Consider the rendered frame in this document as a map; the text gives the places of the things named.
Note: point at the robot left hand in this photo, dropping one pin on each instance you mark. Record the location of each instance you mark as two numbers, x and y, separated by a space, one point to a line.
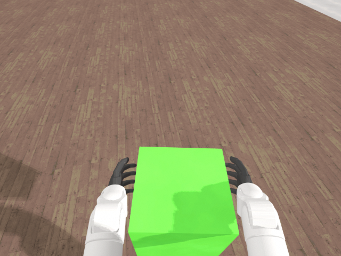
118 175

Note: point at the left robot forearm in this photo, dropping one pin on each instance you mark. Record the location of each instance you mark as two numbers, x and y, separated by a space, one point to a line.
106 228

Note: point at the robot right hand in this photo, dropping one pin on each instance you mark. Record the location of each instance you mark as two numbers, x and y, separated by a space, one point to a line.
241 173

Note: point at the right robot forearm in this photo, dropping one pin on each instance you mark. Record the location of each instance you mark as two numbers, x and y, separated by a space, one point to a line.
261 224

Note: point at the carton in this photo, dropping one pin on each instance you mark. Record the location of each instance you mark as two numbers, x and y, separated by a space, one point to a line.
182 203

